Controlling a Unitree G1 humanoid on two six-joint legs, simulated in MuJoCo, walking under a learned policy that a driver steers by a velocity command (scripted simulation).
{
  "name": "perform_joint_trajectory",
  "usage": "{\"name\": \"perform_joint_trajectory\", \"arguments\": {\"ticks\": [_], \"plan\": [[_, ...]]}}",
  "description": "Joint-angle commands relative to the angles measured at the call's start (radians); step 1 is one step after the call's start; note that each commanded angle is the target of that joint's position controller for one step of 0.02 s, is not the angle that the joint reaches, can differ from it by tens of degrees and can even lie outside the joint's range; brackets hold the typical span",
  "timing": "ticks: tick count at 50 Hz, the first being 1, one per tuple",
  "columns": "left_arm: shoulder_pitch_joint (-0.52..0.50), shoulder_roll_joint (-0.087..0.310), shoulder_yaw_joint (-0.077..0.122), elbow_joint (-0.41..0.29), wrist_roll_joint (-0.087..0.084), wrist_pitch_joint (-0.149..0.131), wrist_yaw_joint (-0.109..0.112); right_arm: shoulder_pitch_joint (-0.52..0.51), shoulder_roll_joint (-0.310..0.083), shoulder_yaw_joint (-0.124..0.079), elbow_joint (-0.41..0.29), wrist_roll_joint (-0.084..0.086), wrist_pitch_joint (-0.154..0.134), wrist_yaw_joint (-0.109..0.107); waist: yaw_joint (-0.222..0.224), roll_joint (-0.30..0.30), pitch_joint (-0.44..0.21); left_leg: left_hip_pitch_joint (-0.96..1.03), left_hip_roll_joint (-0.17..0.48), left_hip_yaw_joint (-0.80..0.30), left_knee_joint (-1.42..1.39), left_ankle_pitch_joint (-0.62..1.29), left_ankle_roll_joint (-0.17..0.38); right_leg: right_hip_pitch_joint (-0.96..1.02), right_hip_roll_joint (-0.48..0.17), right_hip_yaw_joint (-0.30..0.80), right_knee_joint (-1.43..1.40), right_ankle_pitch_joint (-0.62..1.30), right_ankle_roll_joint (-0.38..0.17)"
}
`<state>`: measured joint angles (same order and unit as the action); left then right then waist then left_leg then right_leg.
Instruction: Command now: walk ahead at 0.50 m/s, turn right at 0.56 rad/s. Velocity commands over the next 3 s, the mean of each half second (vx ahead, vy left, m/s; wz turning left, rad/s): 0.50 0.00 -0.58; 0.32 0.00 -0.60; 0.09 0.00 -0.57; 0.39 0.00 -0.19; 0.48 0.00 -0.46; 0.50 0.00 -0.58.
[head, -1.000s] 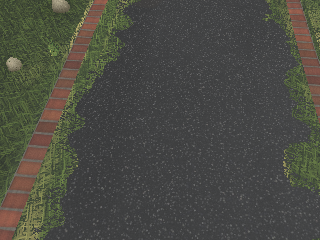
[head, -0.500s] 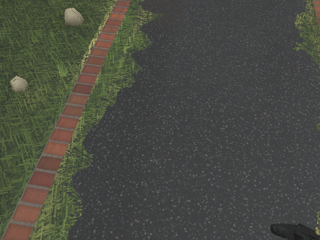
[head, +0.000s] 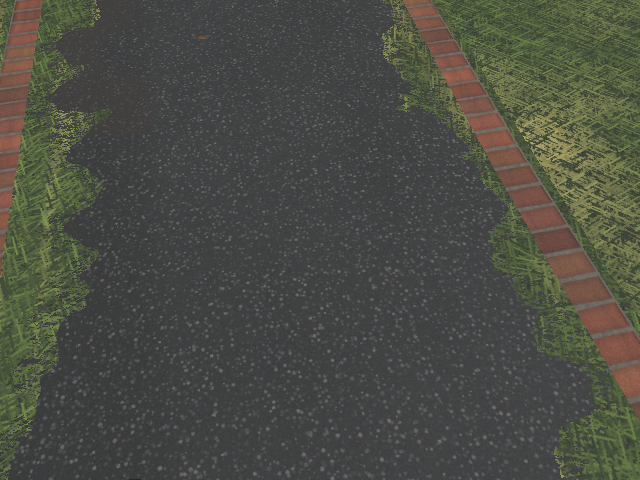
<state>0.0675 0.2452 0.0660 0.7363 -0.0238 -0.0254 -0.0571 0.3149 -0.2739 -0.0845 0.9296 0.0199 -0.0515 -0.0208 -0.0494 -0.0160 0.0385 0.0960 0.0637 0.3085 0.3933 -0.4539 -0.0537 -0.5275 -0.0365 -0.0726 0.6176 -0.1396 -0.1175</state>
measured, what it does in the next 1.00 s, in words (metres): walks ahead, turning right: left foot, then right foot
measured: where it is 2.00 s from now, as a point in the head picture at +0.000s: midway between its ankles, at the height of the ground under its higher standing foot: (446, 390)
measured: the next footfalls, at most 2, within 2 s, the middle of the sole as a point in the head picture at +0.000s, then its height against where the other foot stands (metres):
left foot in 0.50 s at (303, 465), level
right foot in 0.98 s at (454, 423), level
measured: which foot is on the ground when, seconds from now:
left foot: down 0.00-0.02, up 0.04-0.48, down 0.50-0.96, up 0.98-1.00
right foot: down 0.00-0.52, up 0.54-0.96, down 0.98-1.00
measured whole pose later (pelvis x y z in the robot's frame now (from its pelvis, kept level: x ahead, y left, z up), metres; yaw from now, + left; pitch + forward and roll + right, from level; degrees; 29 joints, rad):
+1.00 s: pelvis +0.49 -0.10 +0.00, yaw -35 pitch +2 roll +2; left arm 0.11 0.30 0.08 0.58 0.00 0.00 -0.03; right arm 0.19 -0.31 -0.08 0.82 0.01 -0.04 -0.02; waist -0.04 -0.01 0.07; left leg -0.19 0.07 0.17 0.76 -0.51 -0.04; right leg -0.50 0.00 -0.01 0.57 -0.08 -0.10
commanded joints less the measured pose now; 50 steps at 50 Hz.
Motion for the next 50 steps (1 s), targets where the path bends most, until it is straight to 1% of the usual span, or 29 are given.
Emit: {"name": "perform_joint_trajectory", "arguments": {"ticks": [1, 2, 3, 4, 5, 6, 7, 11, 15, 19, 22, 24, 25, 26, 27, 28, 29, 30, 31, 33, 36, 37, 42, 44, 46, 47, 48, 49, 50], "plan": [[0.390, 0.292, 0.115, 0.031, -0.005, 0.006, 0.034, -0.048, -0.141, -0.018, -0.092, -0.023, -0.008, -0.006, 0.219, -0.082, -0.233, -0.384, 0.123, -0.042, 0.679, 0.637, 0.066, 0.646, -0.065, 0.225, -0.078, 0.010, -0.129], [0.318, 0.358, 0.114, -0.003, -0.005, -0.008, 0.032, 0.004, -0.028, 0.017, -0.150, -0.031, -0.044, 0.005, 0.099, -0.265, -0.338, -0.777, -0.108, -0.220, 1.000, -0.126, 0.013, 0.896, -0.283, 0.837, -0.262, -0.184, -0.328], [0.344, 0.268, 0.085, -0.013, 0.005, -0.022, 0.023, -0.105, -0.116, 0.003, -0.166, 0.009, -0.087, 0.021, 0.173, -0.122, -0.365, -0.883, -0.068, -0.404, 1.050, -0.106, 0.042, 0.905, -0.301, 0.876, -0.354, -0.204, -0.300], [0.316, 0.215, 0.071, -0.007, 0.010, -0.035, 0.022, -0.163, -0.128, 0.000, -0.186, 0.035, -0.104, 0.027, 0.161, -0.089, -0.241, -0.934, -0.024, -0.393, 1.007, -0.024, 0.071, 0.813, -0.270, 0.720, -0.342, -0.134, -0.256], [0.247, 0.180, 0.060, -0.016, 0.005, -0.042, 0.021, -0.162, -0.120, 0.001, -0.174, 0.017, -0.109, 0.020, 0.109, 0.005, -0.153, -0.884, 0.025, -0.393, 0.907, 0.056, 0.078, 0.654, -0.219, 0.586, -0.335, -0.021, -0.214], [0.182, 0.143, 0.049, -0.031, 0.007, -0.045, 0.025, -0.158, -0.134, -0.009, -0.162, -0.011, -0.102, 0.012, 0.073, 0.008, -0.121, -0.809, 0.056, -0.392, 0.816, 0.101, 0.073, 0.535, -0.180, 0.496, -0.342, 0.070, -0.186], [0.150, 0.128, 0.041, -0.049, 0.015, -0.045, 0.030, -0.137, -0.137, -0.014, -0.158, -0.017, -0.088, 0.014, 0.045, -0.004, -0.105, -0.747, 0.071, -0.396, 0.778, 0.133, 0.066, 0.458, -0.154, 0.454, -0.366, 0.123, -0.178], [0.191, 0.180, 0.053, -0.045, 0.009, -0.051, 0.055, -0.189, -0.094, -0.007, -0.189, -0.036, -0.053, 0.010, 0.039, -0.002, -0.066, -0.727, 0.048, -0.364, 0.582, 0.252, 0.005, 0.341, -0.115, 0.366, -0.407, 0.257, -0.180], [0.244, 0.185, 0.054, -0.034, 0.003, -0.040, 0.071, -0.333, -0.061, 0.009, -0.233, -0.029, -0.057, 0.020, 0.094, -0.053, -0.034, -0.681, -0.012, -0.355, 0.276, 0.499, -0.008, 0.299, -0.051, 0.311, -0.392, 0.157, -0.119], [0.300, 0.185, 0.055, -0.013, -0.003, -0.032, 0.073, -0.417, -0.079, 0.009, -0.273, -0.012, -0.070, 0.038, 0.128, -0.075, -0.022, -0.629, -0.048, -0.369, 0.138, 0.546, 0.007, 0.338, -0.078, 0.380, -0.341, 0.074, -0.097], [0.304, 0.183, 0.056, -0.012, -0.002, -0.022, 0.082, -0.396, -0.116, -0.002, -0.278, -0.010, -0.086, 0.048, 0.106, -0.099, -0.030, -0.591, -0.057, -0.387, 0.084, 0.444, 0.037, 0.421, -0.112, 0.466, -0.253, 0.081, -0.081], [0.273, 0.169, 0.052, -0.024, 0.001, -0.016, 0.083, -0.270, -0.143, -0.019, -0.247, -0.014, -0.097, 0.044, 0.036, -0.121, -0.075, -0.422, -0.071, -0.358, 0.033, 0.406, 0.076, 0.417, -0.079, 0.476, -0.149, 0.179, -0.051], [0.258, 0.125, 0.035, -0.041, 0.008, -0.018, 0.078, -0.143, -0.181, -0.033, -0.228, -0.030, -0.102, 0.038, -0.026, -0.088, -0.183, -0.198, 0.010, -0.418, 0.056, 0.407, 0.126, 0.345, -0.024, 0.426, 0.037, 0.182, -0.017], [0.334, 0.067, 0.017, -0.064, 0.007, -0.023, 0.077, 0.010, -0.259, -0.054, -0.212, -0.049, -0.098, 0.029, -0.039, 0.099, -0.350, 0.177, 0.231, -0.719, 0.055, 0.306, 0.242, 0.067, 0.096, 0.303, 0.375, -0.051, 0.055], [0.411, 0.077, 0.008, -0.079, -0.013, -0.030, 0.078, 0.053, -0.249, -0.053, -0.183, -0.031, -0.084, 0.038, -0.009, 0.371, -0.415, 0.309, 0.372, -1.094, -0.058, 0.071, 0.332, -0.181, 0.121, 0.254, 0.607, -0.462, 0.083], [0.364, 0.175, 0.029, -0.061, -0.022, -0.028, 0.077, 0.002, -0.157, -0.029, -0.205, -0.015, -0.077, 0.037, -0.025, 0.232, -0.277, 0.204, 0.346, -1.031, -0.093, -0.077, 0.296, -0.268, 0.052, 0.277, 0.704, -0.402, 0.090], [0.271, 0.199, 0.035, -0.076, -0.013, -0.023, 0.076, -0.046, -0.118, -0.017, -0.216, -0.018, -0.065, 0.032, -0.033, 0.140, -0.166, 0.069, 0.306, -0.870, -0.103, -0.027, 0.254, -0.273, 0.015, 0.234, 0.716, -0.319, 0.094], [0.224, 0.186, 0.036, -0.090, -0.002, -0.020, 0.074, -0.093, -0.103, -0.009, -0.213, -0.026, -0.058, 0.031, -0.011, 0.090, -0.087, -0.068, 0.263, -0.753, -0.131, 0.089, 0.239, -0.241, -0.017, 0.215, 0.674, -0.257, 0.096], [0.209, 0.173, 0.041, -0.095, 0.004, -0.016, 0.071, -0.121, -0.082, -0.001, -0.208, -0.032, -0.058, 0.029, 0.013, 0.099, -0.051, -0.150, 0.227, -0.668, -0.156, 0.172, 0.228, -0.206, -0.048, 0.215, 0.624, -0.217, 0.094], [0.225, 0.130, 0.036, -0.098, -0.006, -0.002, 0.064, -0.142, -0.079, 0.000, -0.197, -0.033, -0.064, 0.029, 0.039, 0.127, -0.020, -0.245, 0.194, -0.541, -0.199, 0.324, 0.228, -0.142, -0.071, 0.191, 0.574, -0.190, 0.099], [0.194, 0.102, 0.030, -0.135, 0.007, 0.012, 0.069, -0.155, -0.131, -0.017, -0.180, -0.031, -0.069, 0.025, 0.059, 0.106, -0.021, -0.254, 0.203, -0.387, -0.185, 0.765, 0.258, -0.149, -0.068, 0.159, 0.452, -0.141, 0.133], [0.189, 0.096, 0.026, -0.139, 0.009, 0.013, 0.066, -0.161, -0.145, -0.021, -0.177, -0.029, -0.063, 0.021, 0.060, 0.105, -0.038, -0.242, 0.199, -0.340, -0.177, 0.827, 0.255, -0.138, -0.067, 0.144, 0.396, -0.088, 0.138], [0.074, 0.084, 0.021, -0.172, 0.011, 0.012, 0.029, -0.154, -0.172, -0.025, -0.159, -0.010, -0.023, 0.000, 0.016, 0.108, -0.065, -0.205, 0.165, -0.183, -0.132, 0.811, 0.208, -0.007, -0.029, 0.062, 0.100, 0.150, 0.122], [0.048, 0.105, 0.031, -0.196, 0.012, 0.017, 0.014, -0.145, -0.192, -0.030, -0.153, 0.005, -0.011, 0.000, 0.016, 0.113, -0.065, -0.157, 0.190, -0.181, -0.085, 0.803, 0.196, 0.009, -0.019, 0.053, 0.040, 0.103, 0.099], [0.076, 0.139, 0.048, -0.204, 0.016, 0.022, 0.007, -0.157, -0.214, -0.039, -0.158, 0.021, -0.001, -0.003, 0.044, 0.123, -0.081, -0.125, 0.204, -0.177, 0.018, 0.891, 0.177, 0.064, 0.015, 0.026, -0.013, 0.016, 0.064], [0.144, 0.160, 0.062, -0.190, 0.018, 0.022, 0.008, -0.170, -0.211, -0.040, -0.163, 0.029, 0.003, -0.005, 0.085, 0.110, -0.108, -0.132, 0.185, -0.157, 0.130, 0.929, 0.156, 0.153, 0.047, 0.006, -0.083, 0.039, 0.039], [0.251, 0.205, 0.086, -0.158, 0.021, 0.021, 0.021, -0.148, -0.181, -0.031, -0.161, 0.023, 0.005, -0.003, 0.131, 0.054, -0.163, -0.186, 0.128, -0.129, 0.315, 0.863, 0.114, 0.316, 0.083, 0.007, -0.164, 0.160, 0.002], [0.312, 0.309, 0.109, -0.167, 0.024, 0.023, 0.048, -0.097, -0.126, -0.010, -0.183, -0.028, 0.004, 0.004, 0.130, -0.156, -0.243, -0.437, 0.054, -0.112, 0.628, 0.393, 0.043, 0.570, -0.127, 0.288, -0.140, 0.616, -0.087], [0.251, 0.370, 0.100, -0.211, 0.047, 0.015, 0.051, -0.030, -0.076, 0.017, -0.216, -0.056, -0.003, 0.015, 0.045, -0.290, -0.373, -0.726, -0.121, -0.248, 0.930, -0.295, -0.009, 0.760, -0.360, 0.726, -0.158, 0.781, -0.321]]}}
